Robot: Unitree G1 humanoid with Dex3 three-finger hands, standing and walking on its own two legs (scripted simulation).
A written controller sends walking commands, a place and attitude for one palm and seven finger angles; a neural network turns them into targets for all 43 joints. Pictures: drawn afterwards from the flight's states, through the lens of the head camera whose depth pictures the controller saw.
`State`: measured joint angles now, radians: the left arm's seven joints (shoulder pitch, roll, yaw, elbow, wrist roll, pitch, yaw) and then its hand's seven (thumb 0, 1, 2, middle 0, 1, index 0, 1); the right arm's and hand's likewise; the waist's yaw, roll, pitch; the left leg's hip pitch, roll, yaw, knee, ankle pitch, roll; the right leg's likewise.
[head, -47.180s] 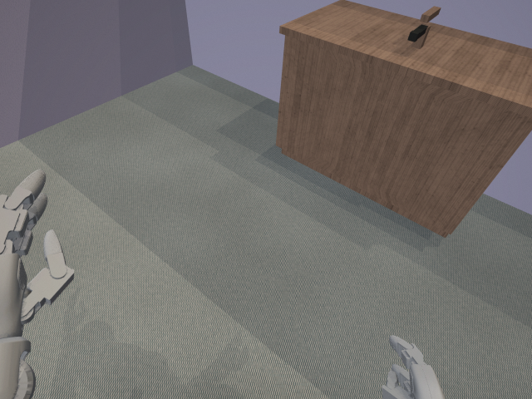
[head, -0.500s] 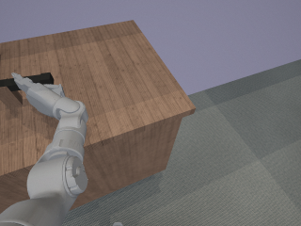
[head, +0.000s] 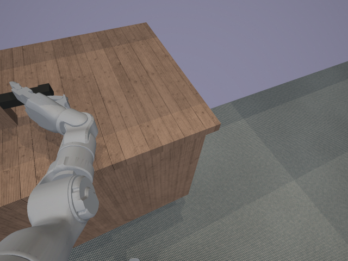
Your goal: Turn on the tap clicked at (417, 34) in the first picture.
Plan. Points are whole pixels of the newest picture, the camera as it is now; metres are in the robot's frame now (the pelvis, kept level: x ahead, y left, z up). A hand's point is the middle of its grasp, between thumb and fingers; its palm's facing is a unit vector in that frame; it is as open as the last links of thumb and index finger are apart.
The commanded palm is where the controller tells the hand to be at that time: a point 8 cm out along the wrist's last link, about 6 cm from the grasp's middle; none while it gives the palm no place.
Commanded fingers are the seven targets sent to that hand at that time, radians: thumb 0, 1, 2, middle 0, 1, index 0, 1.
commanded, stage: lift the hand up off the lever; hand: left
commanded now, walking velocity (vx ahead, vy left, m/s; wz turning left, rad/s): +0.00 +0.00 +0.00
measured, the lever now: (46, 92) +0.51 +0.27 +0.09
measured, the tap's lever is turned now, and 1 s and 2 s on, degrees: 86 81 75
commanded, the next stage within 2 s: none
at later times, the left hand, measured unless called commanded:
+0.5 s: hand (60, 98) +0.48 +0.23 +0.10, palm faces +0.83 -0.55 -0.09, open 7.9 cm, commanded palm +0.42 +0.24 +0.12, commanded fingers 0.00 0.90 0.90 -0.15 -0.15 -0.15 -0.15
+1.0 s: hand (56, 102) +0.46 +0.23 +0.11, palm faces +0.84 -0.54 -0.09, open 7.8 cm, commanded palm +0.41 +0.24 +0.14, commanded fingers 0.00 0.90 0.90 -0.15 -0.15 -0.15 -0.15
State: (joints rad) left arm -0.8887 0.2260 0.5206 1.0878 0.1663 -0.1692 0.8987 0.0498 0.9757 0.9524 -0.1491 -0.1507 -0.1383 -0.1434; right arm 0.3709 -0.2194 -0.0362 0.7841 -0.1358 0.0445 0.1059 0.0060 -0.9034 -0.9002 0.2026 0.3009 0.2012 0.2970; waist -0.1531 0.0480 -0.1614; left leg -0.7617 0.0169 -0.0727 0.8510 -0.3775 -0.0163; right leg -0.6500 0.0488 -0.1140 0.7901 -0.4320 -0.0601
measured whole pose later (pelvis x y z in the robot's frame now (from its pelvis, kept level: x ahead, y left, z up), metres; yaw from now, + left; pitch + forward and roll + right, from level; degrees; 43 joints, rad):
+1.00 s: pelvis +0.01 +0.00 +0.01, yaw +0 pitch +12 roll -1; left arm -0.75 0.14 0.52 0.80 0.11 0.04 0.84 0.02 0.90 0.90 -0.22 -0.18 -0.15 -0.15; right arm 0.30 -0.21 -0.04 0.78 -0.11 0.01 0.07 0.01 -0.90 -0.90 0.20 0.30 0.20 0.30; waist -0.11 0.04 -0.14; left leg -0.62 0.01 -0.06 0.78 -0.37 -0.02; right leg -0.51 0.05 -0.10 0.73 -0.42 -0.06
